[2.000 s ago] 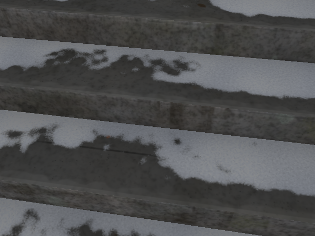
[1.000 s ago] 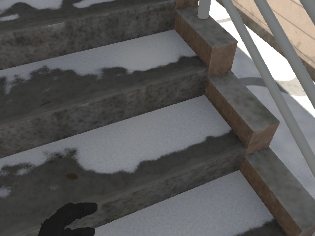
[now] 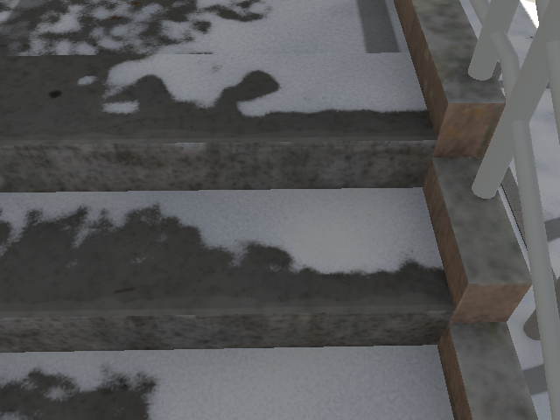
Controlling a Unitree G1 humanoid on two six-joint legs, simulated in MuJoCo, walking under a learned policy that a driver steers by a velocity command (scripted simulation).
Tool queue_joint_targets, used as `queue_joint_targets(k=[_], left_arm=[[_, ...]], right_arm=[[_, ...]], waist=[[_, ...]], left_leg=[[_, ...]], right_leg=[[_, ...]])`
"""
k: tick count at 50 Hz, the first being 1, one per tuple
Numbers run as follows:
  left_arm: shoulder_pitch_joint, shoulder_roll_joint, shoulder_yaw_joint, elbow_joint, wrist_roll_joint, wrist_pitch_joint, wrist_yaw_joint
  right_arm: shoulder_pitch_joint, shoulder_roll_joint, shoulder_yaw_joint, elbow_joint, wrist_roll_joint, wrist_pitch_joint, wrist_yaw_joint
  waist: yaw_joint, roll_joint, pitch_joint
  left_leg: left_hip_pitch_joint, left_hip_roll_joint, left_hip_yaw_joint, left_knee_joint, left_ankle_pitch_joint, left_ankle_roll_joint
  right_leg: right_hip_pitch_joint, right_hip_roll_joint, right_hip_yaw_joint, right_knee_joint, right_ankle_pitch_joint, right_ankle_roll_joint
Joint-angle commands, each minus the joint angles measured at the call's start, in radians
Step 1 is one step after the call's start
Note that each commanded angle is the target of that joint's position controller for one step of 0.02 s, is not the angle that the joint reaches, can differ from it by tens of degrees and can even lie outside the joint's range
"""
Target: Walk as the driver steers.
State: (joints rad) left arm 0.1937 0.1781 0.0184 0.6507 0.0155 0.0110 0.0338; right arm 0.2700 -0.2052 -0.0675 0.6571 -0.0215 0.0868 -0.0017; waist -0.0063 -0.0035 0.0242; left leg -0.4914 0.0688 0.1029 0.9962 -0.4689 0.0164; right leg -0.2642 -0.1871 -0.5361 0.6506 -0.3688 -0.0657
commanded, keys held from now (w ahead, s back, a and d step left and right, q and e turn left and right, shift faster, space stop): q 0.46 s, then w+q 0.08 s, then w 0.06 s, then w+e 0.40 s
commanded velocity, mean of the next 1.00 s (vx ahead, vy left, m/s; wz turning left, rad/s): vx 0.18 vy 0.00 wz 0.32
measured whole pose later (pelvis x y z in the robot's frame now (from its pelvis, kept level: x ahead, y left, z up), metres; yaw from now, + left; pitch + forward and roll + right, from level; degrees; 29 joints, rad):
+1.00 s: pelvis +0.08 +0.11 +0.01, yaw +17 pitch +2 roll +0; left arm 0.37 0.21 0.07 0.75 0.03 0.00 0.01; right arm 0.29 -0.19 -0.04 0.74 -0.04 -0.07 0.03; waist 0.01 -0.04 -0.05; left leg -0.28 -0.01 0.10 0.52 -0.27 0.05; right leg -0.66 0.00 0.04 1.64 -0.38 -0.04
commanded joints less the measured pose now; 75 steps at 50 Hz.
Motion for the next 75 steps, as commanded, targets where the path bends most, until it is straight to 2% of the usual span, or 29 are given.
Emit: queue_joint_targets(k=[1, 3, 5, 6, 10, 19, 22, 24, 25, 26, 29, 35, 39, 42, 44, 45, 47, 49, 56, 60, 63, 65, 66, 68, 69, 70, 71, 73, 75], left_arm=[[0.002, 0.161, 0.057, -0.012, -0.016, 0.01, 0.003], [-0.015, 0.185, 0.068, 0.029, -0.041, 0.012, -0.02], [-0.102, 0.089, 0.045, -0.059, -0.052, 0.016, -0.044], [-0.108, 0.087, 0.041, -0.077, -0.066, 0.016, -0.042], [-0.15, 0.066, 0.036, -0.111, 0.022, 0.013, -0.027], [-0.053, 0.052, 0.009, -0.147, -0.001, 0.049, 0.052], [0.125, 0.083, 0.027, -0.075, -0.012, 0.035, 0.059], [-0.013, 0.217, 0.048, -0.135, 0.014, 0.026, 0.044], [-0.085, 0.199, 0.047, -0.188, 0.028, 0.007, 0.024], [-0.143, 0.11, 0.024, -0.2, 0.012, -0.012, 0.018], [-0.013, 0.165, 0.056, -0.133, 0.021, -0.043, 0.026], [0.212, 0.175, 0.061, -0.039, -0.008, -0.034, 0.055], [0.137, 0.206, 0.066, -0.049, -0.002, -0.059, 0.014], [0.172, 0.175, 0.066, 0.015, -0.008, -0.046, -0.025], [0.141, -0.001, 0.027, -0.034, -0.009, -0.052, -0.044], [0.177, 0.073, 0.042, -0.01, 0.003, -0.036, -0.034], [0.119, 0.077, 0.059, -0.007, 0.021, -0.033, -0.038], [0.126, 0.04, 0.054, 0.017, 0.014, -0.036, -0.026], [-0.149, -0.086, 0.007, -0.103, -0.005, -0.021, -0.004], [-0.345, -0.112, -0.024, -0.182, 0.011, -0.008, -0.015], [-0.412, -0.086, -0.031, -0.241, 0.025, 0.01, -0.036], [-0.357, -0.096, -0.033, -0.216, -0.004, 0.007, -0.021], [-0.249, -0.085, -0.027, -0.162, -0.006, 0.01, -0.007], [0.022, 0.017, 0.007, -0.083, 0.001, -0.005, -0.004], [0.072, 0.1, 0.038, -0.062, 0.001, -0.026, -0.012], [0.032, 0.208, 0.083, -0.066, -0.017, -0.029, 0.001], [-0.016, 0.28, 0.118, -0.041, -0.013, -0.028, 0.012], [-0.045, 0.154, 0.091, 0.026, 0.011, -0.051, 0.003], [-0.024, 0.108, 0.079, 0.097, 0.024, -0.07, 0.002]], right_arm=[[-0.036, -0.042, -0.008, -0.105, 0.006, -0.049, 0.008], [0.089, -0.033, -0.005, -0.067, 0.011, -0.074, -0.014], [0.237, -0.209, -0.048, -0.013, 0.012, -0.092, -0.046], [0.2, -0.24, -0.058, -0.066, -0.018, -0.069, -0.051], [-0.105, -0.184, -0.036, -0.13, -0.009, -0.1, -0.064], [-0.158, -0.133, -0.02, -0.133, -0.027, -0.071, -0.04], [-0.15, -0.127, -0.042, -0.127, 0.033, -0.044, -0.011], [-0.144, -0.084, -0.042, -0.132, 0.035, -0.059, 0.028], [-0.113, -0.117, -0.048, -0.119, -0.017, -0.058, 0.061], [-0.107, -0.127, -0.06, -0.074, -0.019, -0.063, 0.071], [-0.199, -0.119, -0.049, -0.05, -0.003, -0.091, 0.082], [-0.235, -0.077, -0.013, -0.012, -0.035, -0.115, 0.109], [-0.252, -0.046, 0.015, -0.046, -0.024, -0.123, 0.084], [0.082, -0.046, 0.003, 0.054, 0.008, -0.131, 0.05], [0.225, -0.227, -0.03, 0.055, -0.039, -0.16, 0.033], [0.233, -0.311, -0.062, 0.052, -0.032, -0.146, 0.023], [0.082, -0.157, -0.025, 0.041, -0.005, -0.144, 0.023], [0.054, -0.058, 0.006, 0.05, -0.014, -0.166, 0.022], [0.217, -0.025, 0.031, 0.24, -0.029, -0.232, 0.022], [0.263, -0.022, 0.037, 0.278, -0.022, -0.216, -0.002], [0.292, -0.107, 0.013, 0.275, -0.009, -0.193, -0.049], [0.219, -0.127, 0.016, 0.238, 0.002, -0.195, -0.058], [0.253, -0.18, 0.002, 0.236, 0.008, -0.2, -0.066], [0.208, -0.263, -0.03, 0.204, 0.034, -0.181, -0.041], [0.179, -0.243, -0.022, 0.155, 0.034, -0.193, -0.022], [0.105, -0.129, -0.005, 0.064, 0.019, -0.214, 0.027], [0.13, -0.098, -0.015, 0.015, -0.008, -0.229, 0.049], [0.048, -0.023, 0.005, -0.03, -0.018, -0.218, 0.044], [-0.007, 0.042, 0.032, -0.072, -0.03, -0.188, 0.014]], waist=[[0.008, -0.107, -0.081], [-0.092, -0.045, -0.137], [-0.159, 0.4, -0.176], [-0.188, 0.316, -0.303], [0.006, 0.016, -0.104], [0.049, 0.083, -0.152], [0.06, 0.116, -0.13], [0.022, -0.347, -0.095], [0.0, -0.348, -0.122], [-0.024, -0.271, -0.065], [0.023, -0.061, -0.023], [0.086, -0.082, -0.02], [0.053, -0.201, -0.006], [-0.067, -0.155, -0.126], [-0.119, 0.222, -0.195], [-0.143, 0.25, -0.208], [-0.047, 0.153, 0.019], [-0.009, 0.134, 0.031], [0.015, 0.104, 0.055], [0.017, 0.039, 0.127], [-0.001, 0.055, 0.088], [0.027, -0.005, -0.008], [0.046, 0.091, -0.114], [0.127, 0.268, -0.307], [0.166, 0.246, -0.37], [0.173, -0.117, -0.335], [0.091, -0.237, -0.419], [0.019, 0.076, -0.21], [-0.024, 0.074, -0.097]], left_leg=[[-0.052, -0.044, 0.037, -0.177, 0.067, 0.028], [0.151, -0.072, 0.024, -0.457, 0.292, 0.044], [0.536, 0.081, -0.33, -0.411, 1.409, 0.181], [0.585, 0.189, -0.509, -0.475, 1.392, 0.304], [0.275, 0.157, -0.483, -0.556, 0.756, 0.287], [0.079, 0.029, -0.388, -0.524, 0.677, 0.204], [-0.017, -0.04, -0.427, -0.455, 0.368, 0.084], [-0.261, -0.248, -0.144, -0.03, -0.096, -0.023], [-0.197, -0.161, -0.156, 0.18, -0.083, -0.039], [-0.21, -0.134, -0.167, 0.299, -0.002, -0.052], [-0.342, -0.14, -0.216, 0.337, 0.092, -0.035], [-0.365, -0.073, -0.131, 0.047, 0.125, -0.06], [0.01, -0.071, -0.028, -0.31, 0.077, -0.011], [0.532, -0.143, -0.012, -0.576, 0.263, -0.002], [0.767, 0.309, -0.531, -0.765, 0.139, 0.045], [0.614, 0.381, -0.641, -0.782, -0.026, 0.133], [0.377, 0.283, -0.515, -0.792, -0.245, 0.15], [0.331, 0.218, -0.363, -0.763, -0.088, 0.132], [0.36, 0.284, -0.214, -0.804, 0.032, 0.131], [0.216, 0.164, -0.059, -0.874, 0.057, 0.088], [0.346, 0.186, -0.008, -1.023, 0.37, 0.14], [0.373, 0.173, 0.136, -0.924, 1.288, 0.124], [0.444, 0.206, 0.127, -0.787, 1.9, 0.114], [0.629, 0.242, 0.124, -0.343, 2.15, 0.109], [0.373, 0.174, 0.116, -0.045, 1.764, 0.082], [-0.062, -0.064, 0.094, 0.404, 0.551, 0.009], [-0.223, -0.128, -0.176, 0.767, 0.372, -0.005], [-0.327, -0.066, -0.182, 0.89, 0.415, 0.015], [-0.494, -0.066, -0.175, 1.051, 0.323, 0.033]], right_leg=[[0.186, -0.266, 0.263, -0.166, 0.47, 0.001], [0.182, -0.192, 0.195, 0.007, 0.651, 0.064], [-0.351, 0.098, 0.157, 0.591, -0.183, 0.181], [-0.449, 0.146, 0.31, 0.837, -0.319, 0.218], [-0.458, 0.103, 0.539, 0.889, -0.11, 0.162], [-0.104, 0.196, 0.512, 0.278, -0.16, 0.118], [0.112, 0.205, 0.533, -0.165, -0.048, 0.03], [0.089, -0.2, 0.973, -0.392, -0.051, -0.096], [-0.027, -0.237, 1.131, -0.435, -0.207, -0.154], [-0.085, -0.179, 1.05, -0.42, -0.33, -0.148], [0.07, -0.099, 0.897, -0.381, -0.271, -0.101], [0.245, -0.098, 0.882, -0.439, -0.19, -0.152], [0.068, -0.046, 0.691, -0.431, 0.23, -0.138], [-0.12, 0.045, 0.597, -0.145, 0.325, -0.12], [-0.49, 0.216, 0.518, 0.368, -0.191, -0.018], [-0.524, 0.195, 0.589, 0.671, -0.15, -0.007], [-0.67, 0.167, 0.634, 1.005, -0.027, 0.022], [-0.754, 0.154, 0.596, 1.246, 0.0, 0.029], [-1.174, 0.212, 0.625, 1.718, 0.048, -0.037], [-1.1, 0.199, 0.53, 1.412, 0.045, -0.043], [-0.937, 0.121, 0.431, 1.006, -0.078, -0.027], [-0.569, 0.186, 0.293, 0.675, -0.164, -0.084], [-0.432, 0.282, 0.206, 0.671, -0.179, -0.089], [-0.234, 0.356, 0.313, 0.437, -0.236, -0.138], [0.03, 0.292, 0.6, 0.253, -0.246, -0.179], [0.19, 0.073, 1.166, -0.149, -0.246, -0.267], [0.257, -0.039, 1.533, -0.358, 0.097, -0.267], [0.033, 0.003, 1.24, -0.209, 0.169, -0.226], [-0.021, 0.079, 1.017, -0.17, 0.359, -0.215]])
Keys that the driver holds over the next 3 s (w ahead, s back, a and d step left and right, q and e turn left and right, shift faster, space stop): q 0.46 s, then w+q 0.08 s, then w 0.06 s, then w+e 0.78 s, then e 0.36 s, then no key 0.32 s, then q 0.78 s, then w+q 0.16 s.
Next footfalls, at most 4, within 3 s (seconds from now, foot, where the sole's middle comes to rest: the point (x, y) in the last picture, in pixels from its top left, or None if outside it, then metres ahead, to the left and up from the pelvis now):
0.08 left None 0.06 0.11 -0.76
0.46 right None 0.08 -0.09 -0.76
0.86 left None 0.09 0.21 -0.76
1.36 right None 0.41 0.08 -0.61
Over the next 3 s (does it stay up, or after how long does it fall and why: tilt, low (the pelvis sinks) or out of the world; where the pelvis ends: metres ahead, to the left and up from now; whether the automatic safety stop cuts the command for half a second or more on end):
stays up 0.48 0.04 0.17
